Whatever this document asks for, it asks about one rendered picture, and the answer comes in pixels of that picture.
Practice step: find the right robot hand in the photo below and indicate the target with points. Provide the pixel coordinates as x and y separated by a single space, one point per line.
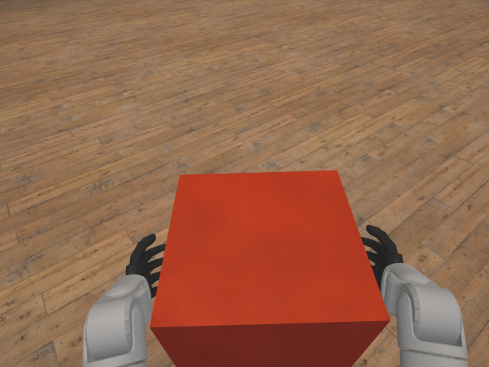
386 252

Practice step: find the carton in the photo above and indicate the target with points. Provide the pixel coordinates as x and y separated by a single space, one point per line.
265 270

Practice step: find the robot right forearm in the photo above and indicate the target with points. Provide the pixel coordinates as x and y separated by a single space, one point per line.
429 319

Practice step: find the left robot hand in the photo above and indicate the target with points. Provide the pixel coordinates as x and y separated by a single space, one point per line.
139 258

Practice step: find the robot left forearm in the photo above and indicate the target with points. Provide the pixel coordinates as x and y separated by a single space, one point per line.
114 330

